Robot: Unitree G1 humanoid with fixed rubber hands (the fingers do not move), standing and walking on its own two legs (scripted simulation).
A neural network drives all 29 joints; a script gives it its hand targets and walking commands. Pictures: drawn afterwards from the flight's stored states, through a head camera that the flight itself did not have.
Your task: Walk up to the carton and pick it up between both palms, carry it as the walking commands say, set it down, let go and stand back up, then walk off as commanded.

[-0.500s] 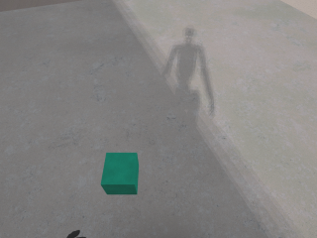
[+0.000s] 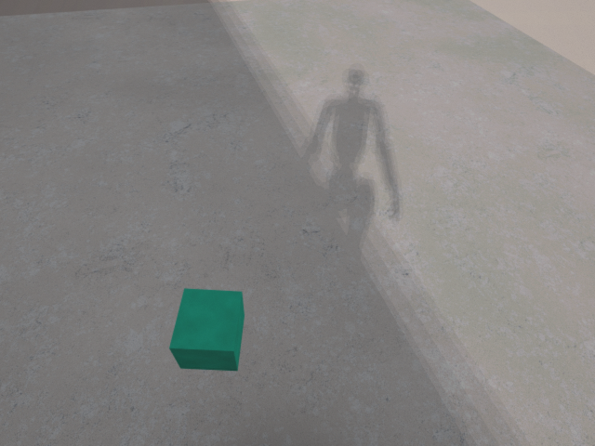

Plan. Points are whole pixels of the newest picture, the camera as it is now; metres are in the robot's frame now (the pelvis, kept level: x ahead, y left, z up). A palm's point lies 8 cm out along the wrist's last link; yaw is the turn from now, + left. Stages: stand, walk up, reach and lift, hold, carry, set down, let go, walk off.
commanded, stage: walk off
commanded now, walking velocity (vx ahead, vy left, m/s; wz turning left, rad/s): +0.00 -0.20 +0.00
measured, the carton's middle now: (211, 330) +0.54 +0.26 -0.68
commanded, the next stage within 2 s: none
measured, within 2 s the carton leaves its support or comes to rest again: neither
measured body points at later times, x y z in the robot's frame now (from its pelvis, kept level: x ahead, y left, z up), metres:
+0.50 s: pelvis +0.02 -0.10 +0.00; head +0.04 -0.12 +0.45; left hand +0.07 +0.16 -0.13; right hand +0.08 -0.37 -0.14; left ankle -0.09 +0.06 -0.65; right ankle +0.00 -0.14 -0.73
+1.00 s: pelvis +0.03 -0.11 +0.00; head +0.06 -0.09 +0.45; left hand +0.12 +0.14 -0.15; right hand +0.05 -0.39 -0.12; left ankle +0.04 +0.00 -0.73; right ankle -0.04 -0.19 -0.66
